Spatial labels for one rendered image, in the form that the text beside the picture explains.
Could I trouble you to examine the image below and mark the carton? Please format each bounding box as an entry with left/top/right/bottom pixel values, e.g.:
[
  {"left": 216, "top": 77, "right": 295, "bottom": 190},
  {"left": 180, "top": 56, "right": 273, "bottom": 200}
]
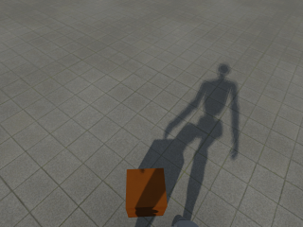
[{"left": 125, "top": 167, "right": 168, "bottom": 218}]

